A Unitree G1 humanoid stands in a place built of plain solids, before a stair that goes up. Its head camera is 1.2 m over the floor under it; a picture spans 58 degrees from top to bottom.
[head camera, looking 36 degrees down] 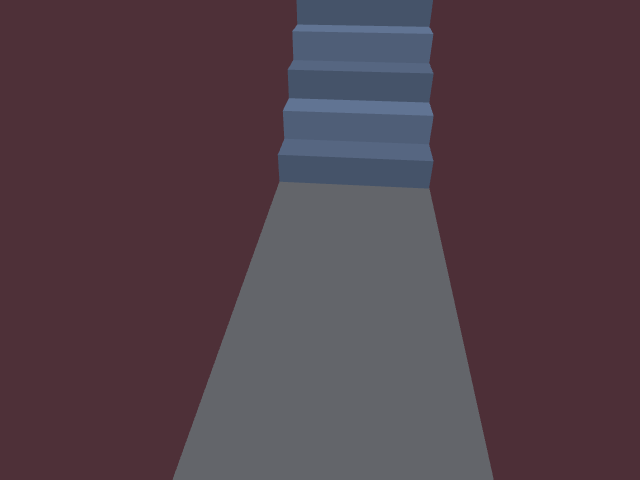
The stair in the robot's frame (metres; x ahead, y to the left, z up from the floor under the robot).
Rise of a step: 0.17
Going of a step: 0.22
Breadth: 0.85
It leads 5 degrees to the right of straight ahead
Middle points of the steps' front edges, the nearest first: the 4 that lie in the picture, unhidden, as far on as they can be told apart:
2.19 -0.19 0.17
2.41 -0.21 0.34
2.63 -0.23 0.51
2.86 -0.25 0.68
